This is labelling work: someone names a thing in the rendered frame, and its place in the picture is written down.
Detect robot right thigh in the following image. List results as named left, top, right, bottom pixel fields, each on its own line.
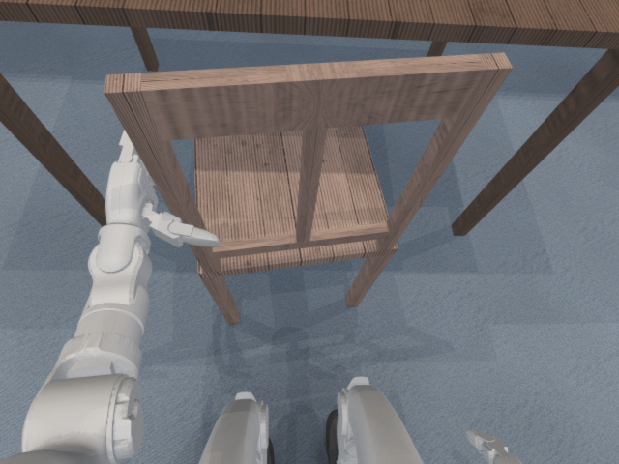
left=337, top=385, right=424, bottom=464

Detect robot left thigh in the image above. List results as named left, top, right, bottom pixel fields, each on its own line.
left=198, top=399, right=269, bottom=464

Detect robot left upper arm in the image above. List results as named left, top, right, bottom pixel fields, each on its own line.
left=0, top=373, right=144, bottom=464

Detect table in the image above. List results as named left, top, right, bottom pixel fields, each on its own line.
left=0, top=0, right=619, bottom=236

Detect left robot hand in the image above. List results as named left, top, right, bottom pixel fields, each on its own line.
left=105, top=130, right=220, bottom=247

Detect chair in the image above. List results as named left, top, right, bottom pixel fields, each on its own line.
left=104, top=52, right=513, bottom=325

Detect right robot hand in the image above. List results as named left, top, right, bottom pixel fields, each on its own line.
left=466, top=428, right=522, bottom=464

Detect robot thigh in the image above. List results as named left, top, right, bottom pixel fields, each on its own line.
left=198, top=399, right=269, bottom=464
left=337, top=385, right=424, bottom=464

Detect left robot forearm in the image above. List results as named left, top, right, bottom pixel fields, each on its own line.
left=21, top=223, right=152, bottom=452

